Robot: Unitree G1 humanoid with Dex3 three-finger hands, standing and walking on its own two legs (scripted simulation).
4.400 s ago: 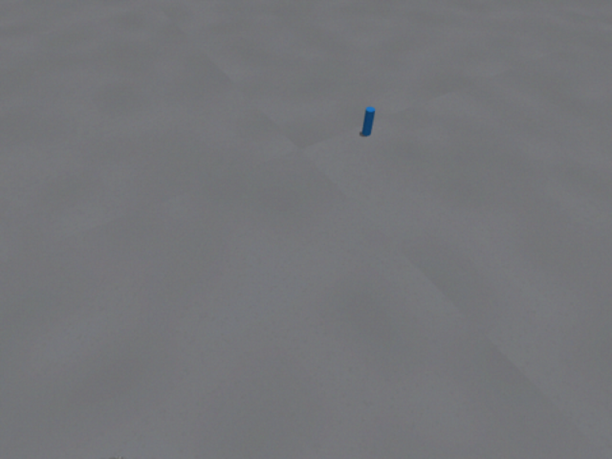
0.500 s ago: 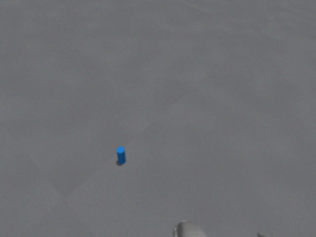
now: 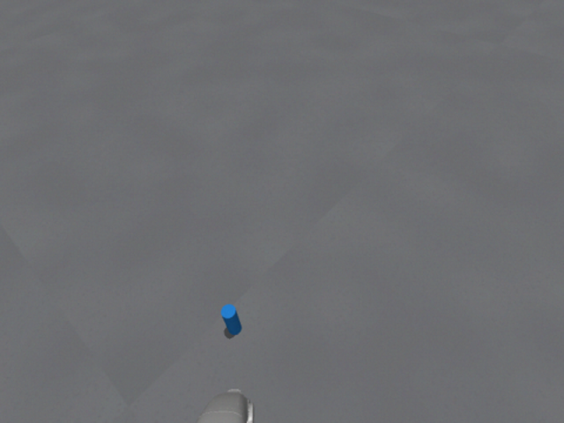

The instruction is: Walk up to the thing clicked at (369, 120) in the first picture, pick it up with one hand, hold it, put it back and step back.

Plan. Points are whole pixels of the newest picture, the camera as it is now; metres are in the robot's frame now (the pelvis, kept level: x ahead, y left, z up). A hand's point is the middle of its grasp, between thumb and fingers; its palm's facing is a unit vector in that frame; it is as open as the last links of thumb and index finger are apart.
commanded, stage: walk up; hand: left
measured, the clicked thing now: (231, 320) +0.52 +0.23 -0.69
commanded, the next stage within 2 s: stand in 1.64 s
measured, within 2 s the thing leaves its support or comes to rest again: neither
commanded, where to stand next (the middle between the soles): +0.19 +0.01 m, yaw -1 degrees
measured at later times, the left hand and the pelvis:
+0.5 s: hand (118, 405) +0.16 +0.30 -0.17, palm faces -0.05 -0.92 -0.39, open 7.4 cm; pelvis +0.10 +0.03 -0.02, yaw -1 degrees
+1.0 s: hand (140, 363) +0.22 +0.27 -0.15, palm faces -0.04 -0.95 -0.32, open 7.4 cm; pelvis +0.12 +0.03 +0.01, yaw -1 degrees
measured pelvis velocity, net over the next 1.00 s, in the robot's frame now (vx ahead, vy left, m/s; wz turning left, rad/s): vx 0.12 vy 0.03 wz -0.02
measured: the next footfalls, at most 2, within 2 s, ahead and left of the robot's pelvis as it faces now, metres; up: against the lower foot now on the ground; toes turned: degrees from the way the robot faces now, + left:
left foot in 0.12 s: +0.18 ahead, +0.15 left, +0.00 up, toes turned +3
right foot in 0.46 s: +0.19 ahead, -0.11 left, +0.00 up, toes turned -2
